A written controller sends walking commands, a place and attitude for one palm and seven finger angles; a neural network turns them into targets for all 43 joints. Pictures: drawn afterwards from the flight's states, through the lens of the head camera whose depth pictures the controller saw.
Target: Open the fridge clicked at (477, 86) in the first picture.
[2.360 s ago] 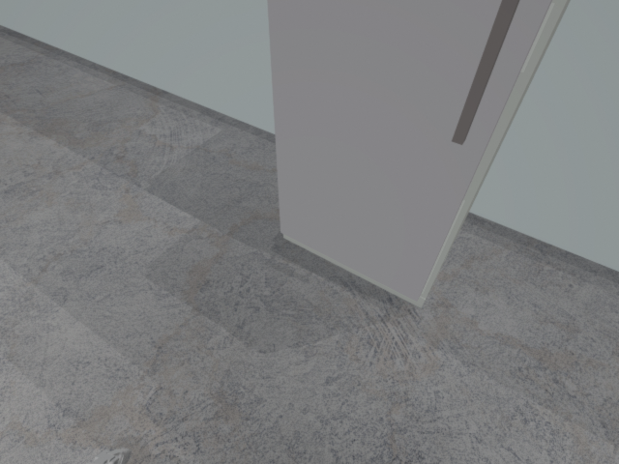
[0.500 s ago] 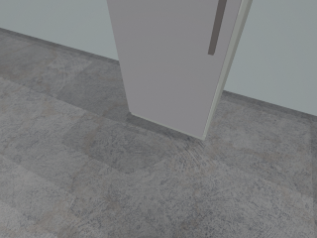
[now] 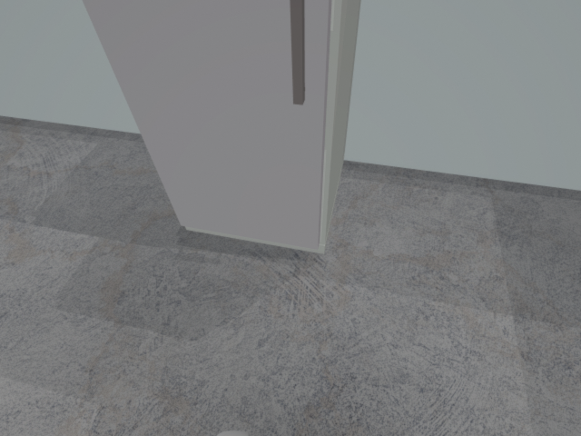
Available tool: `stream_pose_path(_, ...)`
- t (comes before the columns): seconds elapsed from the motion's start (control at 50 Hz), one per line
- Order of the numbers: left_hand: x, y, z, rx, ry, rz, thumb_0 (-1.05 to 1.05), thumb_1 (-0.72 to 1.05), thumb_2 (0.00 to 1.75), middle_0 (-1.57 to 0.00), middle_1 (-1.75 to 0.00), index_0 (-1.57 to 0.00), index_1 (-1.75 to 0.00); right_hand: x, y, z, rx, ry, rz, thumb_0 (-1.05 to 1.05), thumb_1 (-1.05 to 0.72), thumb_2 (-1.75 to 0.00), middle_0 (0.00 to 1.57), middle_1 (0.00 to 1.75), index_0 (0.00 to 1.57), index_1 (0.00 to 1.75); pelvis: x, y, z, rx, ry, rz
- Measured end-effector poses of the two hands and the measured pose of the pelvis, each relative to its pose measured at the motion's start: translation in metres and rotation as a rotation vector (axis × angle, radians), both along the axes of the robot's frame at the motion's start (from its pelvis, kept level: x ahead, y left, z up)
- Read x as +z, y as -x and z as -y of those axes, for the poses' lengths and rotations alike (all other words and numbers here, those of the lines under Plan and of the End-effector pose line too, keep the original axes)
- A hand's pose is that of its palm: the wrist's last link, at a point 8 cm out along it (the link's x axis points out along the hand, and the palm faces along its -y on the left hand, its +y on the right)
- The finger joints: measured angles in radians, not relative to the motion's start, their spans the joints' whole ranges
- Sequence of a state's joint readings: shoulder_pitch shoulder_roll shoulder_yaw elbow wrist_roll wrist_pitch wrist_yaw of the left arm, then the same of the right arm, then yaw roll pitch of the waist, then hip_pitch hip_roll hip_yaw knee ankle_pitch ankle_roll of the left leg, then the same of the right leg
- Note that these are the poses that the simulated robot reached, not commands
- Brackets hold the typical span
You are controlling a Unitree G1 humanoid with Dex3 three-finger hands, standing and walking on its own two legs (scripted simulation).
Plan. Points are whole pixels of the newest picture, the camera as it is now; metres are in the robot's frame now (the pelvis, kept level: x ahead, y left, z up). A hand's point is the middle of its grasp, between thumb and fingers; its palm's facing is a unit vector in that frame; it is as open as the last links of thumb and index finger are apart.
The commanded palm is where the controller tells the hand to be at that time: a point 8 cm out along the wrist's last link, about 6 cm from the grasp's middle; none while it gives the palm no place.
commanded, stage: turn to face it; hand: right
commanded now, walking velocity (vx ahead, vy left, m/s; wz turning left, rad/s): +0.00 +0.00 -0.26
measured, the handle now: (299, 11) +0.86 +0.05 +0.20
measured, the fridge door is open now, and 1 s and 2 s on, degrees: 0 0 0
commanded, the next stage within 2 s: take the last steps up to it in 0.12 s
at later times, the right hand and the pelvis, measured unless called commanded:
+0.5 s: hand out of the picture -0.05 -0.10 -0.17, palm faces +0.20 +0.96 -0.18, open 7.4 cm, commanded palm none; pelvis +0.01 +0.06 +0.00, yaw -7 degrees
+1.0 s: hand (391, 415) +0.20 -0.14 -0.19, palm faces +0.03 +0.99 -0.17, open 7.4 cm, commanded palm none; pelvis +0.16 +0.06 -0.01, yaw -2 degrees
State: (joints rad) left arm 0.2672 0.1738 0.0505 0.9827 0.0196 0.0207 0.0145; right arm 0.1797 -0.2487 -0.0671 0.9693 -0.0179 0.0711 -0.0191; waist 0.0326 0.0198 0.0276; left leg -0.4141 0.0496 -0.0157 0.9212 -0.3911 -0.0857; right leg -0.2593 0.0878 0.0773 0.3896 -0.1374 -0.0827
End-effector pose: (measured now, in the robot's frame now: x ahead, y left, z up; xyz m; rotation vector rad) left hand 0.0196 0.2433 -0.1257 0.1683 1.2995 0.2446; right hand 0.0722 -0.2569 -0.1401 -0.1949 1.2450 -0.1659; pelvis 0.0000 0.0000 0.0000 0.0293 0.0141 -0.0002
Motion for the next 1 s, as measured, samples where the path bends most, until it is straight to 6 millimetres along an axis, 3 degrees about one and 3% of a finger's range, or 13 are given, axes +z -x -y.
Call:
stream_pose_path(0.18,-0.023,-0.009,-0.033,-0.058,0.051,0.007,0.0,0.9,0.9,-0.2,-0.3,-0.2,-0.3,0.011,0.021,-0.036,-0.053,0.039,0.051,0.0,-0.9,-0.9,0.2,0.3,0.2,0.29,-0.007,0.008,-0.033,-0.057,0.042,0.005)
stream_pose_path(0.24,-0.03,-0.015,-0.044,-0.08,0.069,0.008,0.0,0.91,0.9,-0.2,-0.3,-0.2,-0.3,0.013,0.04,-0.051,-0.079,0.052,0.047,0.0,-0.9,-0.9,0.2,0.3,0.2,0.29,-0.009,0.011,-0.045,-0.078,0.043,0.015)
stream_pose_path(0.4,-0.023,-0.029,-0.058,-0.142,0.078,-0.001,0.0,0.91,0.9,-0.2,-0.3,-0.2,-0.3,0.013,0.098,-0.087,-0.172,-0.001,-0.039,0.0,-0.9,-0.9,0.2,0.3,0.2,0.29,0.0,0.002,-0.06,-0.12,0.046,0.024)
stream_pose_path(0.48,-0.02,-0.037,-0.054,-0.157,0.07,-0.029,0.0,0.91,0.9,-0.19,-0.3,-0.2,-0.3,0.004,0.127,-0.106,-0.212,-0.061,-0.129,0.0,-0.9,-0.9,0.2,0.3,0.2,0.29,0.0,-0.008,-0.059,-0.124,0.035,0.009)
stream_pose_path(0.56,-0.015,-0.059,-0.041,-0.183,0.053,-0.034,0.0,0.91,0.9,-0.19,-0.3,-0.2,-0.3,-0.004,0.153,-0.119,-0.256,-0.127,-0.239,0.0,-0.9,-0.9,0.2,0.3,0.2,0.29,-0.001,-0.021,-0.052,-0.117,0.022,-0.008)
stream_pose_path(0.64,-0.013,-0.09,-0.02,-0.201,0.026,0.017,0.0,0.91,0.9,-0.19,-0.3,-0.2,-0.3,-0.015,0.17,-0.121,-0.286,-0.189,-0.351,0.0,-0.9,-0.9,0.2,0.3,0.2,0.29,-0.009,-0.038,-0.038,-0.102,0.0,-0.013)
stream_pose_path(0.68,-0.012,-0.101,-0.01,-0.179,0.018,0.055,0.0,0.91,0.9,-0.19,-0.3,-0.2,-0.3,-0.02,0.169,-0.117,-0.269,-0.21,-0.402,0.0,-0.9,-0.9,0.2,0.3,0.2,0.29,-0.012,-0.047,-0.034,-0.08,0.015,-0.007)
stream_pose_path(0.72,-0.006,-0.105,-0.008,-0.133,0.001,0.087,0.0,0.92,0.9,-0.2,-0.3,-0.2,-0.3,-0.021,0.155,-0.109,-0.226,-0.215,-0.428,0.01,-0.9,-0.9,0.2,0.3,0.2,0.29,-0.01,-0.059,-0.03,-0.059,0.013,0.003)
stream_pose_path(0.78,0.001,-0.099,-0.014,-0.092,-0.027,0.067,-0.01,0.94,0.9,-0.2,-0.3,-0.2,-0.3,-0.021,0.112,-0.089,-0.184,-0.196,-0.386,0.01,-0.9,-0.9,0.2,0.3,0.2,0.29,-0.004,-0.077,-0.029,-0.058,-0.001,0.011)
stream_pose_path(0.9,-0.002,-0.063,-0.022,-0.028,-0.008,-0.117,-0.01,0.93,0.9,-0.2,-0.3,-0.2,-0.3,-0.025,-0.01,-0.061,-0.119,-0.118,-0.186,0.01,-0.91,-0.9,0.2,0.3,0.2,0.29,-0.004,-0.117,-0.041,-0.041,0.001,0.013)
stream_pose_path(1.0,-0.011,-0.04,-0.027,0.052,0.054,-0.281,0.0,0.92,0.9,-0.2,-0.3,-0.2,-0.3,-0.021,-0.124,-0.07,-0.028,-0.073,-0.062,0.0,-0.91,-0.9,0.19,0.3,0.19,0.29,-0.012,-0.157,-0.062,-0.029,0.015,0.008)
